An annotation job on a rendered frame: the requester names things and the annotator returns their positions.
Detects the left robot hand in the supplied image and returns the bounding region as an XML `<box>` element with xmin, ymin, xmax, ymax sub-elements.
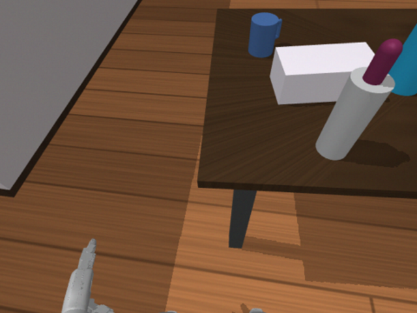
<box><xmin>61</xmin><ymin>238</ymin><xmax>114</xmax><ymax>313</ymax></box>

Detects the table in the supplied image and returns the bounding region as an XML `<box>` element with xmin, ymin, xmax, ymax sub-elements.
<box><xmin>197</xmin><ymin>8</ymin><xmax>417</xmax><ymax>248</ymax></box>

